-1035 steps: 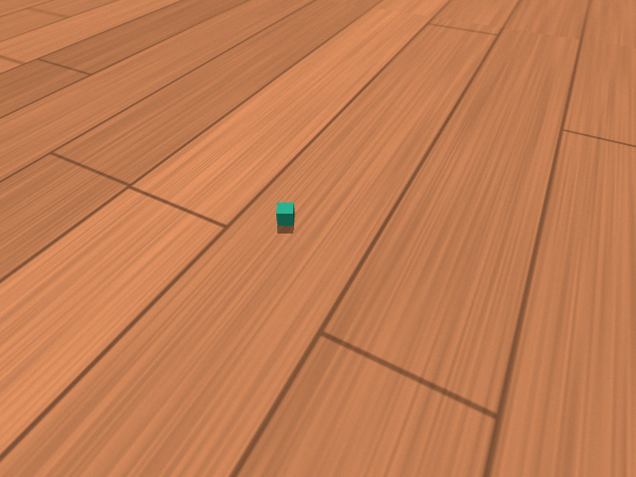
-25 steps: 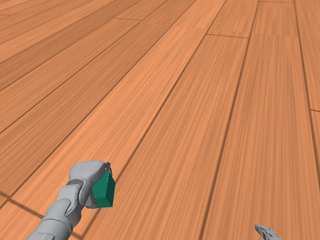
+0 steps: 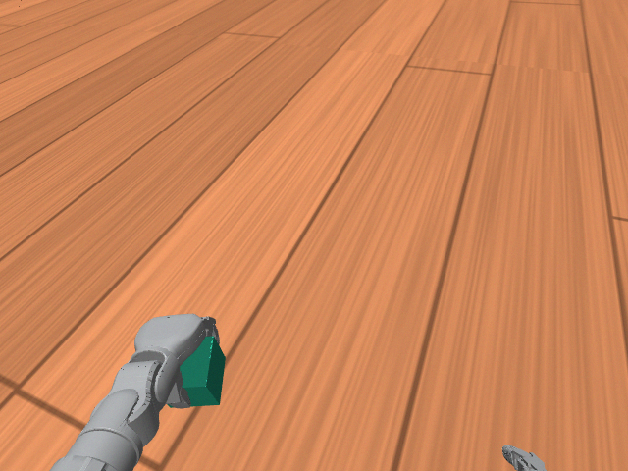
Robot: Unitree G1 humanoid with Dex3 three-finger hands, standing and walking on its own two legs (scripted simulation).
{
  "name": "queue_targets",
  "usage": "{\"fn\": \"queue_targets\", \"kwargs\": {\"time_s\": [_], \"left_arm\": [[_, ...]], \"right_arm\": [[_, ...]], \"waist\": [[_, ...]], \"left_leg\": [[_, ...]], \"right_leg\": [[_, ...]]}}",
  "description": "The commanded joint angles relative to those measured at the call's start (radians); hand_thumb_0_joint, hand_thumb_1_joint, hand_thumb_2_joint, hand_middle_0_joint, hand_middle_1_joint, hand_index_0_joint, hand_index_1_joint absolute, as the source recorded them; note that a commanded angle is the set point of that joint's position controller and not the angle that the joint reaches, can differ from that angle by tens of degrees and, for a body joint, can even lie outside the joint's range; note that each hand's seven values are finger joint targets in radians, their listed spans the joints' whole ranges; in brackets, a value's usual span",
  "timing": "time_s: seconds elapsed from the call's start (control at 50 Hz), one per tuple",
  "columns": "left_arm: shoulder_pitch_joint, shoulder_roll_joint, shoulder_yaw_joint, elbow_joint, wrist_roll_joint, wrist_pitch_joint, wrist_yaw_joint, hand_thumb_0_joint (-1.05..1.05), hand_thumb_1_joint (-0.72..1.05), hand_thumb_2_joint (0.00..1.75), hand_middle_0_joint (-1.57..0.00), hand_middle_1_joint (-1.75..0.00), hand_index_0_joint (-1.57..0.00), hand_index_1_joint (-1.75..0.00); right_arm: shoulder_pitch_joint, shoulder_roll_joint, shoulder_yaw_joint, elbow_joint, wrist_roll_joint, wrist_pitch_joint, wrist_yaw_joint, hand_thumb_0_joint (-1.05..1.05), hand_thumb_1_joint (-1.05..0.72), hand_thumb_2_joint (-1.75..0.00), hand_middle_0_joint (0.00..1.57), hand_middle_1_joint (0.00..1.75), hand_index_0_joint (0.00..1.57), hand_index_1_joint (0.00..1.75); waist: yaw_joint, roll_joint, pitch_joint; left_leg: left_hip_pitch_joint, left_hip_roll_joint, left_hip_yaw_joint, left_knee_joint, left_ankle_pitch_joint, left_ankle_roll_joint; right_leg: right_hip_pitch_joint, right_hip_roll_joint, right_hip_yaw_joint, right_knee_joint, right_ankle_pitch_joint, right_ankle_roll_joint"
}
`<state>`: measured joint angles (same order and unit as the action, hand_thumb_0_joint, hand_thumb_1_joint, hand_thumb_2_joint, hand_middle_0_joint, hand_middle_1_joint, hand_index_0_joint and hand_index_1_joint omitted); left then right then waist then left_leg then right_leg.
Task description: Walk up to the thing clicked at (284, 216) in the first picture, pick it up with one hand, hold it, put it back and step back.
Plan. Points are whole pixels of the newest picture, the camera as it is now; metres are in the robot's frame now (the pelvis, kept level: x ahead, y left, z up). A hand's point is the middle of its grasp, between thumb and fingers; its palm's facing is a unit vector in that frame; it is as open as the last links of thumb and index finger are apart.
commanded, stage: crouch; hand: left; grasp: from above
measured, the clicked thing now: (191, 372) +0.30 +0.22 -0.07
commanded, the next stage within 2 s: lower in 1.90 s
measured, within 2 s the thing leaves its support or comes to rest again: neither
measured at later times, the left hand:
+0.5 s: hand (200, 396) +0.31 +0.24 -0.17, palm faces -0.43 +0.03 -0.90, open 10.5 cm
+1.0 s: hand (226, 420) +0.35 +0.26 -0.42, palm faces -0.47 -0.02 -0.88, open 10.5 cm
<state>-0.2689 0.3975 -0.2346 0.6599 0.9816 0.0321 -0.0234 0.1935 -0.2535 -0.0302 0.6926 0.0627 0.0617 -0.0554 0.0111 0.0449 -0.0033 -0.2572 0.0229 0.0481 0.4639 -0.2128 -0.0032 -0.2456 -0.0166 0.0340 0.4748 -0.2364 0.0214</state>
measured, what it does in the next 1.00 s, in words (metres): lowers itself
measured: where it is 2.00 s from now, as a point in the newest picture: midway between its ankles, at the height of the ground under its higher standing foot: outside the picture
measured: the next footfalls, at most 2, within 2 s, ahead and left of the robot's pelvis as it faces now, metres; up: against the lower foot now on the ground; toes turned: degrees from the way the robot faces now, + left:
none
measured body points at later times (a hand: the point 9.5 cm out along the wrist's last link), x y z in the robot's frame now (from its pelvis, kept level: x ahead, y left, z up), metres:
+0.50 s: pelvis -0.02 +0.00 -0.07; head +0.07 +0.01 +0.37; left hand +0.33 +0.24 -0.12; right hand +0.08 -0.29 -0.18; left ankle +0.02 +0.12 -0.74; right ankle +0.01 -0.13 -0.74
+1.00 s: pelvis -0.07 +0.00 -0.28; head +0.13 +0.03 +0.13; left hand +0.37 +0.26 -0.37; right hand -0.01 -0.26 -0.41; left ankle +0.02 +0.12 -0.74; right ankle +0.01 -0.13 -0.74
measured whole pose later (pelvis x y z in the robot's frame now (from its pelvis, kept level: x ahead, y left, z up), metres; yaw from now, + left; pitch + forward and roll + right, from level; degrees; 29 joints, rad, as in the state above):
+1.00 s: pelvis -0.07 +0.00 -0.28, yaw -1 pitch +36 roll -4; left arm -0.75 0.52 0.00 1.26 1.16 -0.09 0.34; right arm 0.20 -0.22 -0.03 0.75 -0.07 -0.05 0.02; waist -0.15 0.04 -0.19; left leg -1.87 0.03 -0.05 1.85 -0.60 0.01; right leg -1.80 0.00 -0.02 1.82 -0.64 0.03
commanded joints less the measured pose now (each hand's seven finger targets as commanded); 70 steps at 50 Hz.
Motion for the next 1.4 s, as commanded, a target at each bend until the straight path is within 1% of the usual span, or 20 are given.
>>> {"fn": "queue_targets", "kwargs": {"time_s": [0.0, 0.04, 0.1, 0.18, 0.3, 0.38, 0.46, 0.5, 0.56, 0.64, 0.68, 0.78, 0.82, 0.86, 0.96, 0.98, 1.06, 1.22, 1.34, 1.38], "left_arm": [[-0.289, 0.183, 0.113, -0.157, 0.005, 0.005, 0.056, 0.00, 0.57, 0.82, -0.90, -0.78, -0.93, -0.75], [-0.263, 0.155, 0.088, -0.137, 0.005, 0.001, 0.057, 0.00, 0.58, 0.84, -0.93, -0.77, -0.94, -0.75], [-0.244, 0.158, 0.100, -0.095, 0.019, -0.012, 0.078, 0.00, 0.60, 0.82, -0.95, -0.75, -0.97, -0.73], [-0.282, 0.154, 0.103, -0.009, 0.043, -0.040, 0.146, 0.00, 0.61, 0.82, -0.97, -0.72, -0.98, -0.71], [-0.450, 0.172, 0.123, 0.120, 0.115, -0.069, 0.286, 0.00, 0.61, 0.81, -0.97, -0.74, -0.98, -0.73], [-0.502, 0.163, 0.133, 0.219, 0.170, -0.085, 0.367, 0.00, 0.58, 0.85, -0.93, -0.79, -0.95, -0.77], [-0.575, 0.136, 0.130, 0.328, 0.182, -0.075, 0.425, 0.00, 0.57, 0.83, -0.89, -0.83, -0.93, -0.80], [-0.561, 0.162, 0.151, 0.421, 0.175, -0.065, 0.441, 0.00, 0.57, 0.79, -0.90, -0.79, -0.93, -0.75], [-0.622, 0.224, 0.188, 0.428, 0.169, -0.060, 0.452, 0.00, 0.55, 0.79, -0.90, -0.78, -0.92, -0.75], [-0.690, 0.236, 0.209, 0.394, 0.157, -0.050, 0.455, 0.00, 0.58, 0.80, -0.93, -0.76, -0.95, -0.74], [-0.739, 0.294, 0.234, 0.376, 0.160, -0.051, 0.451, 0.00, 0.53, 0.83, -0.90, -0.77, -0.92, -0.75], [-0.753, 0.304, 0.249, 0.470, 0.165, -0.052, 0.433, 0.00, 0.46, 0.81, -0.84, -0.77, -0.86, -0.75], [-0.760, 0.298, 0.248, 0.484, 0.158, -0.066, 0.421, 0.00, 0.48, 0.82, -0.85, -0.78, -0.87, -0.76], [-0.771, 0.353, 0.273, 0.468, 0.162, -0.088, 0.411, 0.00, 0.52, 0.83, -0.89, -0.78, -0.91, -0.76], [-0.849, 0.411, 0.300, 0.418, 0.187, -0.142, 0.417, 0.00, 0.59, 0.87, -0.96, -0.77, -0.97, -0.75], [-0.857, 0.408, 0.295, 0.436, 0.197, -0.148, 0.423, 0.00, 0.62, 0.87, -0.97, -0.76, -0.99, -0.75], [-0.875, 0.436, 0.320, 0.406, 0.213, -0.156, 0.452, 0.00, 0.57, 0.85, -0.95, -0.73, -0.96, -0.72], [-0.838, 0.419, 0.318, 0.465, 0.220, -0.147, 0.461, 0.00, 0.60, 0.88, -0.99, -0.72, -0.99, -0.72], [-0.861, 0.470, 0.346, 0.480, 0.224, -0.160, 0.449, 0.00, 0.61, 0.85, -0.99, -0.70, -0.99, -0.70], [-0.859, 0.433, 0.321, 0.516, 0.225, -0.168, 0.445, 0.00, 0.62, 0.83, -0.99, -0.71, -1.00, -0.71]], "right_arm": [[-0.076, -0.130, -0.044, -0.137, 0.004, -0.038, -0.002, 0.00, -0.88, -0.90, 0.20, 0.30, 0.20, 0.30], [-0.068, -0.127, -0.044, -0.137, 0.002, -0.036, 0.001, 0.00, -0.88, -0.90, 0.20, 0.30, 0.20, 0.30], [-0.064, -0.127, -0.046, -0.136, 0.000, -0.029, 0.002, 0.00, -0.88, -0.90, 0.20, 0.30, 0.20, 0.30], [-0.056, -0.126, -0.045, -0.124, -0.009, -0.023, 0.008, 0.00, -0.88, -0.90, 0.20, 0.30, 0.20, 0.30], [0.016, -0.147, -0.070, -0.064, -0.037, -0.031, 0.027, 0.00, -0.89, -0.90, 0.20, 0.30, 0.20, 0.30], [0.065, -0.146, -0.083, -0.047, -0.058, -0.048, 0.040, 0.00, -0.89, -0.90, 0.20, 0.30, 0.20, 0.30], [0.087, -0.157, -0.090, -0.042, -0.070, -0.064, 0.042, 0.00, -0.89, -0.89, 0.20, 0.30, 0.20, 0.30], [0.096, -0.165, -0.093, -0.033, -0.075, -0.074, 0.039, 0.00, -0.89, -0.89, 0.20, 0.30, 0.20, 0.30], [0.115, -0.172, -0.097, -0.029, -0.084, -0.088, 0.036, 0.00, -0.89, -0.89, 0.20, 0.30, 0.20, 0.30], [0.122, -0.177, -0.098, -0.023, -0.096, -0.096, 0.034, 0.00, -0.89, -0.89, 0.20, 0.30, 0.20, 0.30], [0.122, -0.180, -0.100, -0.023, -0.098, -0.098, 0.030, 0.00, -0.89, -0.90, 0.20, 0.30, 0.20, 0.30], [0.132, -0.180, -0.091, -0.017, -0.112, -0.108, 0.035, 0.00, -0.89, -0.90, 0.20, 0.30, 0.20, 0.30], [0.138, -0.182, -0.089, -0.006, -0.118, -0.118, 0.042, 0.00, -0.89, -0.90, 0.20, 0.30, 0.20, 0.30], [0.137, -0.179, -0.085, -0.009, -0.120, -0.125, 0.051, 0.00, -0.89, -0.90, 0.20, 0.30, 0.20, 0.30], [0.135, -0.183, -0.075, -0.003, -0.131, -0.137, 0.067, 0.00, -0.89, -0.90, 0.20, 0.30, 0.20, 0.30], [0.141, -0.190, -0.072, 0.006, -0.134, -0.139, 0.069, 0.00, -0.89, -0.90, 0.20, 0.30, 0.20, 0.30], [0.153, -0.197, -0.063, 0.016, -0.144, -0.146, 0.086, 0.00, -0.89, -0.90, 0.20, 0.30, 0.20, 0.30], [0.164, -0.197, -0.064, 0.030, -0.163, -0.142, 0.116, 0.00, -0.90, -0.90, 0.20, 0.30, 0.20, 0.30], [0.156, -0.205, -0.067, 0.030, -0.166, -0.134, 0.134, 0.00, -0.90, -0.90, 0.20, 0.30, 0.20, 0.30], [0.153, -0.204, -0.063, 0.034, -0.170, -0.133, 0.143, 0.00, -0.90, -0.90, 0.20, 0.30, 0.20, 0.30]], "waist": [[-0.008, -0.039, -0.236], [-0.011, -0.063, -0.217], [-0.017, -0.091, -0.185], [-0.036, -0.094, -0.142], [-0.077, -0.036, -0.281], [-0.087, -0.013, -0.402], [-0.115, 0.034, -0.486], [-0.113, -0.001, -0.490], [-0.102, 0.032, -0.597], [-0.115, 0.102, -0.714], [-0.121, 0.102, -0.738], [-0.152, 0.068, -0.711], [-0.172, 0.040, -0.731], [-0.158, 0.053, -0.757], [-0.167, 0.122, -0.806], [-0.181, 0.130, -0.799], [-0.162, 0.211, -0.892], [-0.175, 0.192, -0.884], [-0.174, 0.195, -0.832], [-0.192, 0.185, -0.785]], "left_leg": [[0.138, -0.027, -0.007, -0.045, 0.187, 0.014], [0.118, -0.028, -0.006, -0.040, 0.197, 0.016], [0.092, -0.033, -0.004, -0.030, 0.171, 0.018], [0.024, -0.040, -0.006, 0.003, 0.099, 0.016], [-0.092, -0.031, -0.016, 0.205, 0.083, 0.002], [-0.315, -0.032, -0.019, 0.421, 0.040, -0.002], [-0.475, -0.023, -0.029, 0.572, -0.019, 0.002], [-0.590, -0.023, -0.038, 0.649, -0.051, 0.008], [-0.711, -0.023, -0.053, 0.756, -0.075, 0.012], [-0.762, -0.011, -0.083, 0.861, -0.084, 0.008], [-0.827, -0.013, -0.082, 0.898, -0.145, 0.009], [-0.985, -0.015, -0.107, 0.988, -0.320, 0.013], [-1.042, -0.015, -0.109, 1.052, -0.324, 0.021], [-1.089, -0.021, -0.108, 1.095, -0.330, 0.023], [-1.125, -0.021, -0.115, 1.178, -0.383, 0.018], [-1.130, -0.018, -0.118, 1.194, -0.386, 0.017], [-1.091, -0.016, -0.114, 1.256, -0.278, 0.011], [-1.160, -0.010, -0.090, 1.387, -0.163, 0.025], [-1.240, -0.003, -0.093, 1.444, -0.175, 0.026], [-1.283, -0.004, -0.094, 1.457, -0.203, 0.027]], "right_leg": [[0.024, 0.045, -0.029, -0.070, 0.164, -0.031], [0.022, 0.044, -0.033, -0.065, 0.177, -0.030], [-0.003, 0.040, -0.031, -0.065, 0.157, -0.026], [-0.078, 0.034, -0.028, -0.041, 0.092, -0.026], [-0.274, 0.036, -0.033, 0.144, 0.080, -0.033], [-0.448, 0.034, -0.029, 0.341, 0.052, -0.037], [-0.647, 0.047, -0.048, 0.502, -0.012, -0.047], [-0.732, 0.052, -0.059, 0.577, -0.049, -0.048], [-0.831, 0.049, -0.068, 0.702, -0.067, -0.053], [-0.983, 0.048, -0.081, 0.842, -0.087, -0.060], [-1.017, 0.046, -0.082, 0.879, -0.129, -0.061], [-1.169, 0.043, -0.095, 0.974, -0.275, -0.062], [-1.216, 0.042, -0.097, 1.014, -0.282, -0.059], [-1.238, 0.038, -0.096, 1.053, -0.290, -0.058], [-1.366, 0.042, -0.107, 1.135, -0.343, -0.063], [-1.396, 0.040, -0.109, 1.149, -0.342, -0.063], [-1.433, 0.038, -0.119, 1.228, -0.260, -0.067], [-1.453, 0.051, -0.128, 1.303, -0.159, -0.056], [-1.498, 0.058, -0.136, 1.366, -0.161, -0.056], [-1.520, 0.062, -0.140, 1.380, -0.179, -0.056]]}}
